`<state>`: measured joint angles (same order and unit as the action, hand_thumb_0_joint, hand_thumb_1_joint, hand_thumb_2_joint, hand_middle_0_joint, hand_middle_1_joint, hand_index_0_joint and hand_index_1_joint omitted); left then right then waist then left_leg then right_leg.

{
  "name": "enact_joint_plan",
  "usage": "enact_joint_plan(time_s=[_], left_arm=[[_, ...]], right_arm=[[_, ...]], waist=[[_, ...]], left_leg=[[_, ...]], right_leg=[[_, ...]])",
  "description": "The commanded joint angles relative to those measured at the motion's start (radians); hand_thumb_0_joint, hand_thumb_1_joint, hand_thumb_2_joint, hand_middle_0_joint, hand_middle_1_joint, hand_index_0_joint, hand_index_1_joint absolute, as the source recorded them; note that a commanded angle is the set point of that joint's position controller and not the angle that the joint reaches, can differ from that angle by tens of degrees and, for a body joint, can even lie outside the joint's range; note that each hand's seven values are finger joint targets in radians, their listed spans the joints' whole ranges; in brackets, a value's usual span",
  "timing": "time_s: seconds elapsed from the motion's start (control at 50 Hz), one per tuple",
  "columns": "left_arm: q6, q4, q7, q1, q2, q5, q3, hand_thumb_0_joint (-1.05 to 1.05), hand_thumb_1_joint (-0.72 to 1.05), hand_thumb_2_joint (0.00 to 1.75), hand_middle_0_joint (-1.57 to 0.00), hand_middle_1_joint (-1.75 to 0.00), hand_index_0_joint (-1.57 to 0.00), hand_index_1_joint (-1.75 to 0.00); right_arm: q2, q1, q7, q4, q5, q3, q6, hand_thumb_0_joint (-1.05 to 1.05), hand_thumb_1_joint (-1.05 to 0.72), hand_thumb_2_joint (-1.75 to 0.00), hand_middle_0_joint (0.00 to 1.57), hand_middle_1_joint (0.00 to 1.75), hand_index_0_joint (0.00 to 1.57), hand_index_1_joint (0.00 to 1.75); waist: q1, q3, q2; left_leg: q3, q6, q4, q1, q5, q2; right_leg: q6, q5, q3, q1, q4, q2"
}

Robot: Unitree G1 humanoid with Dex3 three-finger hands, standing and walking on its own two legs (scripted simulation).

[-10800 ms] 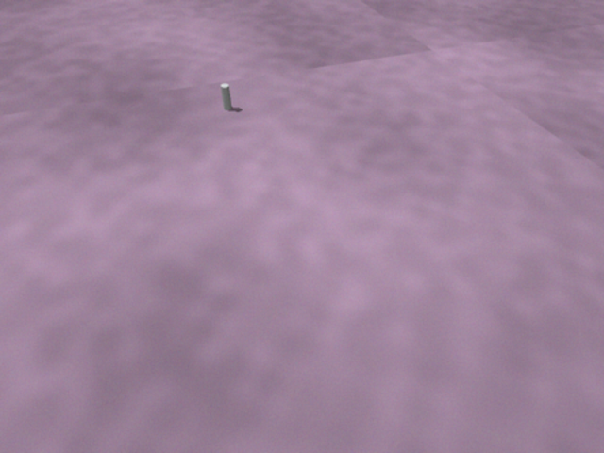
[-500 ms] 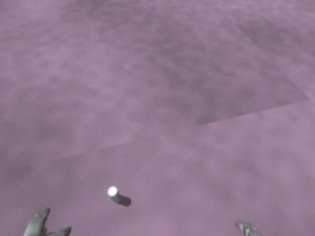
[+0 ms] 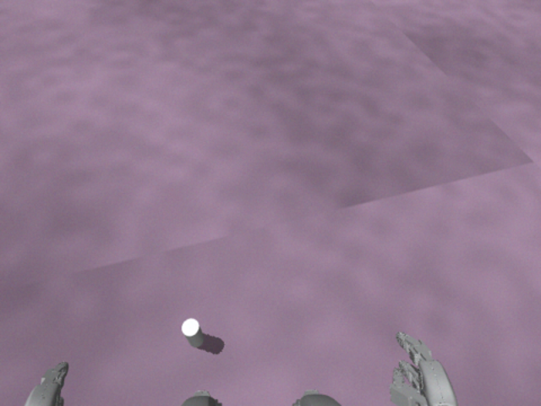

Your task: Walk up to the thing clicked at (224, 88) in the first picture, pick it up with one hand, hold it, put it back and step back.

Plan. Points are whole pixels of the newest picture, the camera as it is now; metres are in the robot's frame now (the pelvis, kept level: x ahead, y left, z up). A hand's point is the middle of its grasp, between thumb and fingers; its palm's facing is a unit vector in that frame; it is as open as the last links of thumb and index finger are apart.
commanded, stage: go down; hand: left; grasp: from the side
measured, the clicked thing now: (193, 333) +0.39 +0.18 -0.64
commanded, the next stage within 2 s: none
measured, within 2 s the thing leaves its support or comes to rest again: neither
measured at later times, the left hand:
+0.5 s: hand out of the picture +0.14 +0.27 -0.14, palm faces +0.10 -0.95 -0.30, open 17.3 cm
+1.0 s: hand (89, 358) +0.25 +0.32 -0.24, palm faces +0.10 -0.98 -0.18, open 17.3 cm
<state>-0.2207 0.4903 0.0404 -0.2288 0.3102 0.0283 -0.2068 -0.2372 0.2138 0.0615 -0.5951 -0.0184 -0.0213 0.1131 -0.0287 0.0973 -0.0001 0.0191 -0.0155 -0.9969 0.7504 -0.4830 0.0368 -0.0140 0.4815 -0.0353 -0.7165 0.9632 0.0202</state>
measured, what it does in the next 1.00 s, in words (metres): lowers itself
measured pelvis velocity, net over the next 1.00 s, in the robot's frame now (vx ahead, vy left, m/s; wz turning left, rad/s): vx -0.06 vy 0.01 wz -0.04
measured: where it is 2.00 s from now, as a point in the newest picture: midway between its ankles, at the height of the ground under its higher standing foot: outside the picture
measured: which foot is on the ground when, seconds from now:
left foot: down 0.00-1.00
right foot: down 0.00-1.00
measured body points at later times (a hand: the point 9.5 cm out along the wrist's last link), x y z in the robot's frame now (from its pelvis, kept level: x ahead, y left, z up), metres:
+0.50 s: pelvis -0.01 +0.00 -0.04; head +0.09 +0.02 +0.40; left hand +0.14 +0.32 -0.12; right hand +0.16 -0.25 -0.12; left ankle +0.00 +0.13 -0.68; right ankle -0.01 -0.13 -0.68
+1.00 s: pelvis -0.06 +0.01 -0.17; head +0.11 +0.03 +0.24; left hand +0.24 +0.37 -0.22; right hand +0.11 -0.26 -0.28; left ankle +0.00 +0.13 -0.68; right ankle -0.01 -0.13 -0.68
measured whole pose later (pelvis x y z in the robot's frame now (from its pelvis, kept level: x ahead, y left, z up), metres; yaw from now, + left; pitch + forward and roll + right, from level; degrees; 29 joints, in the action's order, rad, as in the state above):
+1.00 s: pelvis -0.06 +0.01 -0.17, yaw -2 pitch +31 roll -4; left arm 0.24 0.72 0.39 0.16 0.52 -0.14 -0.51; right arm -0.28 0.13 0.04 -0.62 0.00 0.01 0.18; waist -0.04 0.18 0.00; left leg 0.06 -0.01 -1.75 1.62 -0.67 0.04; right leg -0.02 0.67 -0.04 -1.57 1.70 0.02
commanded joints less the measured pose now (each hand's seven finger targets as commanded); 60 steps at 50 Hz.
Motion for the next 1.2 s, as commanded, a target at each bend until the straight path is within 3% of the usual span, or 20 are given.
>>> enact_joint_plan(time_s=[0.0, 0.18, 0.22, 0.26, 0.46, 0.48, 0.54, 0.58, 0.64, 0.74, 0.84, 0.88, 0.9, 0.92, 0.94, 0.96, 1.02, 1.1, 1.12, 1.18], left_arm=[[-0.012, -0.197, -0.015, -0.040, 0.189, -0.001, -0.074, 0.00, -0.57, 0.08, -0.07, -0.10, -0.06, -0.10], [-0.002, -0.307, 0.009, -0.095, 0.204, -0.022, -0.109, 0.00, -0.57, 0.07, -0.07, -0.09, -0.06, -0.09], [0.002, -0.293, 0.013, -0.130, 0.190, -0.027, -0.104, 0.00, -0.57, 0.06, -0.07, -0.08, -0.07, -0.09], [0.011, -0.331, 0.013, -0.136, 0.214, -0.032, -0.130, 0.00, -0.55, 0.08, -0.07, -0.08, -0.06, -0.09], [0.057, -0.325, 0.036, -0.199, 0.209, -0.055, -0.152, 0.00, -0.48, 0.11, -0.05, -0.07, -0.04, -0.08], [0.072, -0.376, 0.035, -0.118, 0.215, -0.056, -0.144, 0.00, -0.46, 0.11, -0.05, -0.06, -0.04, -0.07], [0.113, -0.234, 0.048, -0.054, 0.233, -0.072, -0.180, 0.00, -0.46, 0.10, -0.05, -0.07, -0.04, -0.07], [0.184, -0.200, 0.073, 0.102, 0.270, -0.083, -0.205, 0.00, -0.47, 0.10, -0.05, -0.07, -0.05, -0.07], [0.307, -0.121, 0.144, 0.186, 0.318, -0.111, -0.245, 0.00, -0.57, 0.06, -0.06, -0.06, -0.06, -0.07], [0.443, -0.125, 0.264, 0.278, 0.412, -0.141, -0.292, 0.00, -0.52, 0.10, -0.05, -0.11, -0.06, -0.11], [0.488, 0.058, 0.305, 0.323, 0.459, -0.167, -0.381, 0.00, -0.55, 0.13, -0.05, -0.12, -0.05, -0.12], [0.490, 0.111, 0.324, 0.307, 0.448, -0.182, -0.385, 0.00, -0.53, 0.13, -0.05, -0.11, -0.04, -0.11], [0.504, 0.054, 0.334, 0.376, 0.496, -0.183, -0.411, 0.00, -0.54, 0.13, -0.05, -0.11, -0.04, -0.11], [0.505, 0.155, 0.353, 0.360, 0.478, -0.183, -0.400, 0.00, -0.55, 0.12, -0.05, -0.10, -0.04, -0.10], [0.525, 0.093, 0.371, 0.424, 0.500, -0.195, -0.416, 0.00, -0.56, 0.13, -0.05, -0.11, -0.04, -0.11], [0.532, 0.178, 0.385, 0.407, 0.500, -0.197, -0.423, 0.00, -0.55, 0.13, -0.05, -0.10, -0.04, -0.11], [0.609, 0.110, 0.419, 0.581, 0.602, -0.211, -0.477, 0.00, -0.54, 0.10, -0.05, -0.09, -0.04, -0.09], [0.665, 0.186, 0.473, 0.703, 0.603, -0.222, -0.467, 0.00, -0.48, 0.11, -0.04, -0.08, -0.03, -0.09], [0.668, 0.250, 0.479, 0.695, 0.638, -0.220, -0.497, 0.00, -0.45, 0.12, -0.04, -0.08, -0.03, -0.08], [0.683, 0.266, 0.517, 0.745, 0.675, -0.221, -0.502, 0.00, -0.47, 0.10, -0.05, -0.08, -0.04, -0.08]], right_arm=[[-0.151, 0.011, 0.028, 0.149, 0.001, -0.051, 0.060, 0.00, -0.82, -0.88, 0.20, 0.30, 0.20, 0.30], [-0.144, 0.009, 0.035, 0.185, 0.012, -0.050, 0.093, 0.00, -0.84, -0.88, 0.20, 0.30, 0.20, 0.30], [-0.140, 0.014, 0.035, 0.188, 0.013, -0.050, 0.096, 0.00, -0.85, -0.89, 0.20, 0.30, 0.20, 0.30], [-0.136, 0.011, 0.034, 0.194, 0.013, -0.051, 0.097, 0.00, -0.86, -0.89, 0.20, 0.30, 0.20, 0.30], [-0.143, 0.018, 0.023, 0.187, 0.015, -0.060, 0.101, 0.00, -0.90, -0.90, 0.20, 0.30, 0.20, 0.30], [-0.141, -0.007, 0.024, 0.213, 0.015, -0.056, 0.107, 0.00, -0.90, -0.90, 0.20, 0.30, 0.20, 0.30], [-0.153, 0.003, 0.024, 0.171, 0.015, -0.055, 0.114, 0.00, -0.92, -0.91, 0.20, 0.30, 0.20, 0.30], [-0.158, -0.014, 0.019, 0.154, 0.017, -0.056, 0.130, 0.00, -0.93, -0.91, 0.20, 0.30, 0.20, 0.30], [-0.174, -0.031, 0.017, 0.159, 0.016, -0.060, 0.157, 0.00, -0.93, -0.91, 0.20, 0.30, 0.20, 0.30], [-0.212, -0.009, 0.013, 0.130, 0.016, -0.066, 0.157, 0.00, -0.90, -0.90, 0.20, 0.30, 0.20, 0.30], [-0.235, -0.005, 0.003, 0.087, 0.013, -0.050, 0.126, 0.00, -0.87, -0.89, 0.20, 0.30, 0.20, 0.30], [-0.239, -0.006, -0.007, 0.080, 0.010, -0.049, 0.115, 0.00, -0.87, -0.89, 0.20, 0.30, 0.20, 0.30], [-0.241, 0.000, -0.008, 0.072, 0.010, -0.053, 0.108, 0.00, -0.87, -0.89, 0.20, 0.30, 0.20, 0.30], [-0.245, -0.006, -0.009, 0.068, 0.012, -0.050, 0.105, 0.00, -0.87, -0.89, 0.20, 0.30, 0.20, 0.30], [-0.247, -0.006, -0.013, 0.066, 0.013, -0.051, 0.104, 0.00, -0.87, -0.89, 0.20, 0.30, 0.20, 0.30], [-0.254, -0.012, -0.017, 0.061, 0.013, -0.052, 0.104, 0.00, -0.87, -0.90, 0.20, 0.30, 0.20, 0.30], [-0.249, -0.011, -0.016, 0.043, 0.017, -0.043, 0.105, 0.00, -0.88, -0.90, 0.20, 0.30, 0.20, 0.30], [-0.261, -0.010, -0.015, 0.026, 0.025, -0.039, 0.114, 0.00, -0.89, -0.90, 0.20, 0.30, 0.20, 0.30], [-0.261, -0.007, -0.013, 0.013, 0.026, -0.029, 0.114, 0.00, -0.88, -0.90, 0.20, 0.30, 0.20, 0.30], [-0.269, 0.001, -0.014, 0.012, 0.031, -0.023, 0.108, 0.00, -0.88, -0.90, 0.20, 0.30, 0.20, 0.30]], waist=[[-0.009, 0.203, 0.054], [-0.001, 0.252, 0.109], [-0.014, 0.256, 0.075], [0.001, 0.286, 0.076], [-0.002, 0.284, 0.086], [-0.009, 0.278, 0.084], [-0.034, 0.216, 0.037], [-0.035, 0.201, 0.063], [-0.027, 0.278, 0.061], [0.014, 0.488, 0.204], [0.042, 0.529, 0.179], [0.054, 0.539, 0.135], [0.055, 0.597, 0.151], [0.039, 0.560, 0.126], [0.033, 0.588, 0.132], [0.028, 0.565, 0.099], [0.022, 0.611, 0.101], [-0.022, 0.599, 0.121], [-0.011, 0.585, 0.109], [0.005, 0.614, 0.150]], left_leg=[[-0.008, 0.020, 0.098, -0.131, 0.324, -0.018], [0.013, 0.016, 0.021, -0.068, 0.349, -0.013], [0.011, 0.022, -0.003, -0.047, 0.337, -0.014], [0.005, 0.027, -0.028, -0.025, 0.335, -0.020], [0.012, 0.026, -0.081, 0.045, 0.290, -0.018], [0.010, 0.028, -0.093, 0.074, 0.258, -0.021], [0.008, 0.037, -0.137, 0.178, 0.128, -0.021], [0.012, 0.036, -0.185, 0.258, 0.047, -0.019], [0.020, 0.039, -0.272, 0.340, -0.021, -0.023], [0.059, 0.014, -0.325, 0.296, 0.018, -0.012], [0.085, 0.015, -0.403, 0.362, 0.089, -0.010], [0.079, 0.023, -0.436, 0.400, 0.113, -0.012], [0.070, 0.026, -0.465, 0.390, 0.141, -0.014], [0.070, 0.030, -0.488, 0.428, 0.147, -0.014], [0.068, 0.031, -0.517, 0.456, 0.155, -0.016], [0.070, 0.035, -0.534, 0.488, 0.146, -0.016], [0.048, 0.045, -0.605, 0.558, 0.126, -0.017], [0.051, 0.044, -0.652, 0.612, 0.026, -0.015], [0.051, 0.044, -0.661, 0.644, 0.010, -0.014], [0.042, 0.037, -0.679, 0.684, -0.062, -0.013]], right_leg=[[0.023, -0.292, -0.012, 0.073, -0.099, -0.022], [0.030, -0.287, -0.023, -0.006, 0.000, -0.025], [0.026, -0.292, -0.021, -0.005, 0.006, -0.026], [0.025, -0.306, -0.013, 0.000, 0.010, -0.020], [0.029, -0.247, -0.014, -0.089, 0.082, -0.026], [0.028, -0.234, -0.012, -0.105, 0.083, -0.024], [0.025, -0.127, -0.002, -0.188, 0.107, -0.021], [0.030, -0.046, 0.000, -0.294, 0.175, -0.020], [0.033, 0.020, 0.006, -0.394, 0.275, -0.019], [0.044, 0.001, 0.009, -0.522, 0.413, -0.013], [0.050, -0.030, -0.019, -0.628, 0.515, -0.022], [0.052, -0.050, -0.019, -0.625, 0.530, -0.025], [0.053, -0.067, -0.014, -0.623, 0.536, -0.025], [0.052, -0.072, -0.013, -0.647, 0.551, -0.026], [0.052, -0.082, -0.015, -0.653, 0.575, -0.024], [0.051, -0.074, -0.016, -0.671, 0.589, -0.025], [0.046, -0.068, -0.002, -0.675, 0.620, -0.027], [0.047, 0.008, -0.004, -0.770, 0.661, -0.029], [0.047, 0.023, -0.006, -0.783, 0.674, -0.030], [0.050, 0.085, 0.008, -0.796, 0.688, -0.028]])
